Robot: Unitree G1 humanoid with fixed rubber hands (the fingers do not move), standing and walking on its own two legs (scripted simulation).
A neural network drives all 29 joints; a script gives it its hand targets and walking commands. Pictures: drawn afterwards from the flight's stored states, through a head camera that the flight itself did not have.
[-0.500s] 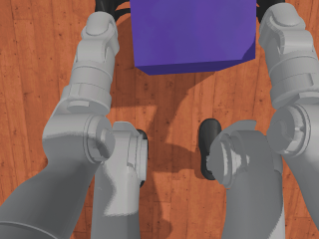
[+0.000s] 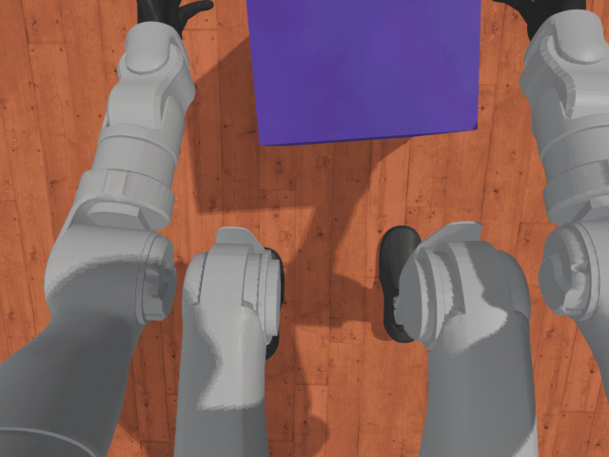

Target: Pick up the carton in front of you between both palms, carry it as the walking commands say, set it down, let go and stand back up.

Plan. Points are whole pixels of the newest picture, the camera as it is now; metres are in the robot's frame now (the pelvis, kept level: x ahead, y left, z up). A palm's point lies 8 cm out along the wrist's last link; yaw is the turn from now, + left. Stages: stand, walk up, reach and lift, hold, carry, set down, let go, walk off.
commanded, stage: set down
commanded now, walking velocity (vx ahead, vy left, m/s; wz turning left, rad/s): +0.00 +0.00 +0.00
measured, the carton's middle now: (351, 58) +0.51 -0.04 -0.25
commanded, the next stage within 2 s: let go in 0.90 s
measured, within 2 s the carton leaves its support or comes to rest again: neither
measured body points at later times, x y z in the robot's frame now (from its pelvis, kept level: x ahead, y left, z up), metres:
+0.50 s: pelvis +0.01 +0.00 +0.12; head +0.34 -0.02 +0.44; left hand +0.55 +0.16 +0.01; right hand +0.53 -0.24 +0.00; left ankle +0.10 +0.12 -0.34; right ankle +0.13 -0.13 -0.34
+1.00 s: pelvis +0.04 -0.01 +0.26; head +0.33 -0.03 +0.60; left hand +0.54 +0.17 +0.15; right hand +0.53 -0.24 +0.15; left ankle +0.10 +0.12 -0.34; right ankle +0.13 -0.13 -0.34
